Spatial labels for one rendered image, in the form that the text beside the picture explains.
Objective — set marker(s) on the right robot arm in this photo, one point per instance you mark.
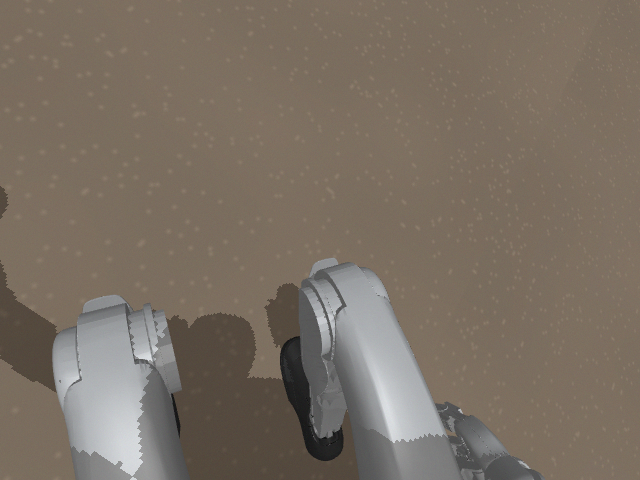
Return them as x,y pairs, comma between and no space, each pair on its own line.
510,468

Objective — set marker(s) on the right robot foot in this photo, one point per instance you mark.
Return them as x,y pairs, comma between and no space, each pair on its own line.
297,389

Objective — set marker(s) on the right robot hand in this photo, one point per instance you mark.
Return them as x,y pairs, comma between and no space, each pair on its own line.
475,446

